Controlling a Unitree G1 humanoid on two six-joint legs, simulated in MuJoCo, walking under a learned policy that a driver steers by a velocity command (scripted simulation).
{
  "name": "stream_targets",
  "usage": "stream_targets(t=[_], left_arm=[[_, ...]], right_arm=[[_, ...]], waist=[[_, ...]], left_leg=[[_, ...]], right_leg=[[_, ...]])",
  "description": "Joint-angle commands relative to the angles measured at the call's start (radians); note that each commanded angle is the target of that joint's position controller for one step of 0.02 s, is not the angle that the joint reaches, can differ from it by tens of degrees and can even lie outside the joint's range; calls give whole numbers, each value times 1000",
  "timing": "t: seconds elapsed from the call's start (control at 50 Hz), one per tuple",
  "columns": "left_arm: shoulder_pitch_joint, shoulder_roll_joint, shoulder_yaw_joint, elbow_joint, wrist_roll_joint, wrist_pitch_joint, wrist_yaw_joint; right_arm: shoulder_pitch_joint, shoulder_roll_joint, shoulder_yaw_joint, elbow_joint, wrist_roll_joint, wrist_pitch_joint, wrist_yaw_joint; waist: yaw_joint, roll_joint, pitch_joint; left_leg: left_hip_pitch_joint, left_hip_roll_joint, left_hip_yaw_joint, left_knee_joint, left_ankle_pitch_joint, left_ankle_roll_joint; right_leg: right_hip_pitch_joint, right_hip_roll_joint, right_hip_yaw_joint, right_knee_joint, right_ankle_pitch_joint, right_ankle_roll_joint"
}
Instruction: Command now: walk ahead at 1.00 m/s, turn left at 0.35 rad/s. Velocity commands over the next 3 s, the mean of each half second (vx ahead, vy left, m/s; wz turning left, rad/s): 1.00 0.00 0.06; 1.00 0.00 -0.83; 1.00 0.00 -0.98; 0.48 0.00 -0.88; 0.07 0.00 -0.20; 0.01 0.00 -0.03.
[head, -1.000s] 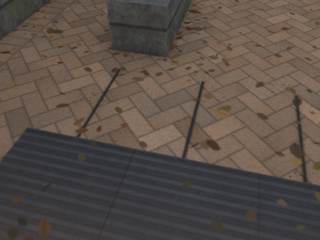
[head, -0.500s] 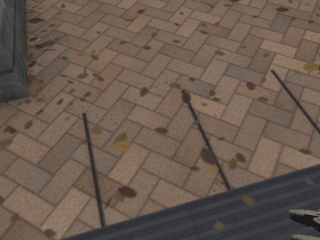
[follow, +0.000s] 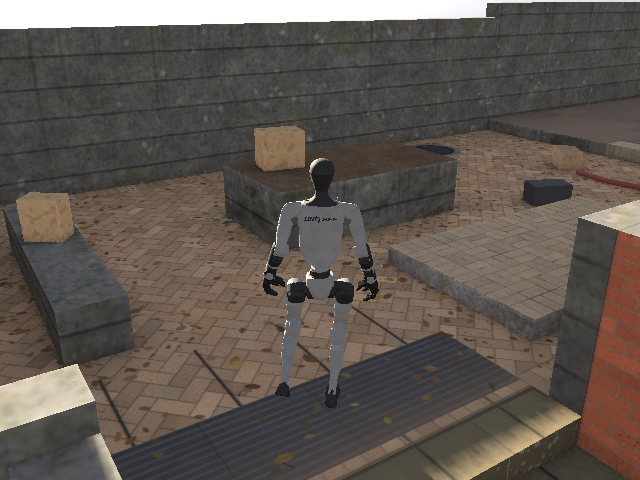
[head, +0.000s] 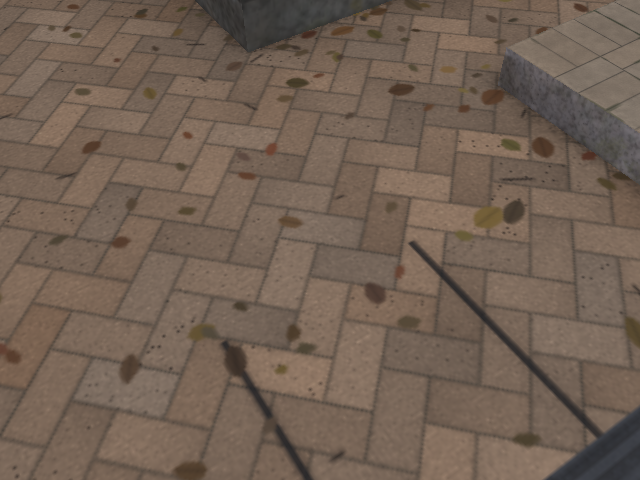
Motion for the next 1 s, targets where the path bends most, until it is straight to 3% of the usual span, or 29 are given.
stream_targets(t=[0.02,0.12,0.18,0.22,0.26,0.28,0.3,0.32,0.34,0.36,0.38,0.4,0.42,0.46,0.5,0.54,0.6,0.68,0.72,0.76,0.78,0.8,0.82,0.84,0.86,0.88,0.9,0.94,1.0], left_arm=[[-32,45,23,-25,-7,-48,-1],[-28,72,31,18,12,-55,39],[65,108,33,59,-1,-50,62],[150,162,38,106,-20,-37,71],[144,227,48,127,-23,-13,83],[116,246,50,135,-12,1,84],[53,257,48,137,1,14,75],[-39,245,40,130,-13,22,67],[148,11,-15,107,-15,8,36],[201,28,-27,113,-88,-35,23],[38,131,4,73,-120,-47,28],[-36,112,0,30,-116,-46,34],[-75,83,-3,25,-89,-38,40],[8,66,8,48,-79,3,35],[28,56,13,65,-83,35,32],[-32,37,5,32,-78,52,25],[-142,53,5,-11,-69,53,23],[-280,49,0,-72,-56,24,-11],[-269,80,16,-86,-62,16,-29],[-39,165,58,-46,-78,41,-26],[219,249,97,20,-72,65,-14],[458,291,123,96,-65,84,7],[414,231,94,146,-27,88,4],[251,193,53,63,8,44,-4],[235,135,55,24,-1,26,-6],[199,132,55,24,-13,2,-10],[112,123,49,9,-25,-13,-16],[17,134,48,-24,-27,-23,1],[32,104,38,-18,-49,-17,40]], right_arm=[[92,-41,-25,-37,5,42,7],[-90,-30,-20,-86,-11,46,22],[-223,-14,-9,-126,-27,25,49],[-307,-10,-6,-183,-30,11,70],[-277,-64,-27,-206,-25,14,75],[-170,-110,-47,-189,-17,23,67],[35,-169,-74,-139,-14,38,49],[293,-215,-97,-68,-18,51,23],[328,-281,-97,-39,-54,41,6],[317,-198,-82,-63,-84,9,14],[235,-121,-68,-71,-86,-6,17],[161,-99,-63,-64,-73,-18,23],[100,-66,-55,-49,-78,-29,32],[48,4,-38,-25,-95,-46,42],[25,12,-39,-1,-67,-45,42],[26,-30,-48,17,-65,-45,30],[1,-36,-44,9,-86,-41,10],[80,-108,-51,27,-82,-30,-27],[96,-175,-63,29,-82,-16,-49],[16,-238,-82,-1,-70,10,-65],[-88,-255,-90,-37,-60,13,-55],[-212,-224,-84,-66,-35,1,-31],[-265,29,-21,-122,-57,-41,3],[-22,96,15,-193,-28,-84,23],[-106,-19,4,-216,-18,-113,30],[-167,-56,-9,-234,-6,-120,28],[-166,-52,-11,-218,-28,-107,18],[-132,-70,-20,-211,-57,-72,7],[-275,-65,-16,-265,-77,-48,-14]], waist=[[-53,-69,-20],[-21,-60,96],[30,-4,112],[29,-42,112],[-43,-137,62],[-123,-176,5],[-236,-204,-90],[-379,-174,-185],[-195,206,-309],[-183,234,-493],[-204,123,-308],[-153,16,-166],[-106,-72,-75],[-22,-32,-38],[-2,-25,-7],[-1,8,54],[-12,-2,114],[-51,-51,117],[-15,25,42],[139,147,-74],[273,153,-169],[399,41,-207],[262,-396,-44],[31,-480,-259],[97,-268,-274],[46,-55,-127],[-18,118,-67],[-78,93,-5],[-39,48,63]], left_leg=[[-188,104,-53,-10,93,-4],[-275,48,43,-275,357,-25],[-222,-5,154,-528,459,1],[-172,-64,194,-683,391,32],[-124,-134,228,-746,239,65],[-42,-148,211,-757,174,83],[132,-137,178,-756,141,110],[476,-92,127,-806,167,114],[899,153,-278,-761,-111,192],[975,272,-722,-997,-445,263],[837,249,-631,-1102,-484,198],[675,238,-510,-1129,-364,163],[526,214,-391,-1145,-224,134],[355,166,-190,-1155,-38,91],[317,119,-10,-1177,107,32],[277,123,102,-1208,251,1],[256,53,259,-1248,359,-17],[416,63,355,-1225,665,-82],[517,85,382,-1114,1103,-102],[541,134,374,-868,1470,-81],[445,143,344,-606,1513,-60],[269,33,347,-166,1067,-59],[-120,-216,258,303,-261,-70],[-400,-209,-22,454,-374,-46],[-434,-175,-66,366,-260,10],[-438,-134,-56,213,-175,27],[-345,-78,-59,88,-101,18],[-223,-44,-71,-43,-59,-48],[-122,-26,9,-379,20,-112]], right_leg=[[94,-283,280,-385,125,-57],[77,-175,-30,-458,427,43],[168,-185,-85,-471,550,72],[281,-244,-60,-443,833,43],[442,-304,-31,-346,1184,-1],[500,-327,-2,-230,1302,-24],[505,-329,28,-36,1366,-47],[305,-270,22,283,1232,-35],[-181,-58,104,770,11,-2],[-308,26,345,948,-203,-31],[-383,-35,333,955,-122,-46],[-404,-83,317,896,-44,-42],[-385,-127,307,837,2,-32],[-280,-196,321,800,75,-17],[-304,-231,300,778,93,-10],[-390,-257,281,747,133,16],[-458,-221,209,603,288,36],[-441,-146,46,283,406,0],[-300,-57,-55,191,399,-28],[-49,8,-78,225,266,-53],[225,7,-20,232,211,-98],[508,-49,92,57,331,-156],[554,-34,257,60,434,-181],[695,-216,832,-79,-9,-402],[670,-267,1015,-310,-298,-389],[501,-270,1001,-384,-352,-336],[319,-242,929,-376,-320,-287],[79,-157,803,-373,-171,-282],[-111,-60,589,-381,64,-244]])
